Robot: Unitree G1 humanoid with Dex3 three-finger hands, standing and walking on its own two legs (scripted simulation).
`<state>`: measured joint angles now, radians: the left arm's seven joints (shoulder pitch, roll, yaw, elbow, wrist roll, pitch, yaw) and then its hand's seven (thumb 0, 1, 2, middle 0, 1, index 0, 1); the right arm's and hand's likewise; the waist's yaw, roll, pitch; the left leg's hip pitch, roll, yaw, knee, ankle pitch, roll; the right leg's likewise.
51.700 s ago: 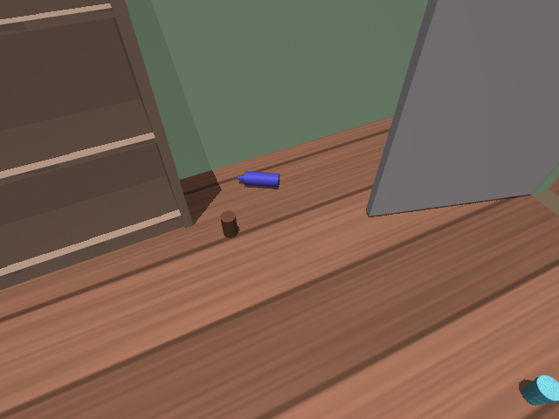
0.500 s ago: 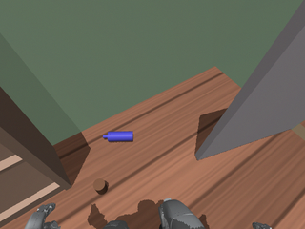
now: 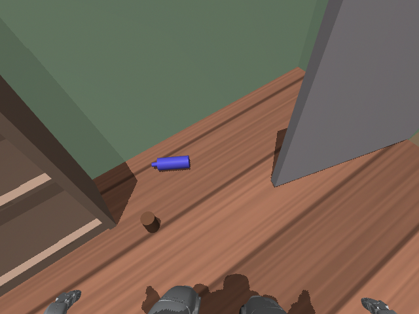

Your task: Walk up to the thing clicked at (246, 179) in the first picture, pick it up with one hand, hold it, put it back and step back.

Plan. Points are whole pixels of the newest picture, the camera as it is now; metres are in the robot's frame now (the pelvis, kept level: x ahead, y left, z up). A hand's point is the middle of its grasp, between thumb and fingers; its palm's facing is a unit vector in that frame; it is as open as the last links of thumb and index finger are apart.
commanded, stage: step back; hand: left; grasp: from above
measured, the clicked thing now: (170, 163) +0.87 +0.28 -0.73
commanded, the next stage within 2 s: stand in 1.60 s
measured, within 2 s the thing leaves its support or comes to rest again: neither
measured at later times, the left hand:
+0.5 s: hand out of the picture -0.11 +0.22 -0.15, palm faces +0.01 -0.91 -0.42, open 7.4 cm
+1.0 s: hand out of the picture -0.19 +0.26 -0.14, palm faces +0.07 -0.91 -0.40, open 7.4 cm
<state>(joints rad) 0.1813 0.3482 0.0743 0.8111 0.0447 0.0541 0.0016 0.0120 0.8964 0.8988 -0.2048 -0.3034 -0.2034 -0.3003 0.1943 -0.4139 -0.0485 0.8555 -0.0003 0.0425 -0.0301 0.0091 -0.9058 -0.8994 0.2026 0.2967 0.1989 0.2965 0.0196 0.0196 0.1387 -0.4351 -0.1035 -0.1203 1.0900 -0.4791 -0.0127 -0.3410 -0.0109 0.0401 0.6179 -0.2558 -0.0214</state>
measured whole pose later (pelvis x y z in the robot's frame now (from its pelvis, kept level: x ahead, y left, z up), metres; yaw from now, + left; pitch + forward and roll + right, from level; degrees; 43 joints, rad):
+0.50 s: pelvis -0.18 -0.05 -0.01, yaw +1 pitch -4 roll -3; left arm 0.19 0.35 0.06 0.91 0.03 0.01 0.01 0.01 0.90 0.90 -0.20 -0.30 -0.20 -0.30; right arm 0.09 -0.42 -0.06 0.84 -0.03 0.06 -0.01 0.01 -0.90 -0.90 0.20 0.30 0.20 0.30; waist 0.01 0.09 0.17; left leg -0.45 0.07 -0.11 0.75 -0.33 0.01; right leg -0.19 0.07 0.01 0.64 -0.39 -0.01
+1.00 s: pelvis -0.22 -0.03 +0.01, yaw +5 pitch -3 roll +1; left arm 0.25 0.42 0.07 0.98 0.02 -0.01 -0.02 0.01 0.90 0.90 -0.20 -0.30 -0.20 -0.30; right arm 0.27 -0.36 -0.07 0.96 -0.04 -0.02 0.03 0.01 -0.90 -0.90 0.20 0.30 0.20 0.30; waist -0.01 -0.02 0.06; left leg -0.17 -0.01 -0.04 0.51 -0.30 0.02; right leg -0.40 -0.03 -0.01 0.86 -0.45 -0.03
